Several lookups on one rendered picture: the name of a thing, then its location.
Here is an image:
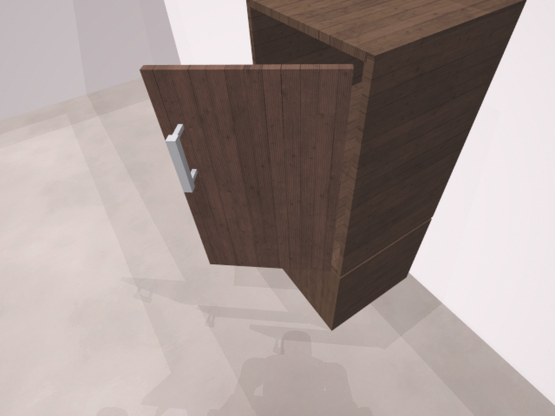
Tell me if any handle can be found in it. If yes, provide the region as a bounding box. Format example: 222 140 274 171
166 124 198 192

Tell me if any cupboard door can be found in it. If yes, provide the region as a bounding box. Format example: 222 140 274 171
140 64 354 271

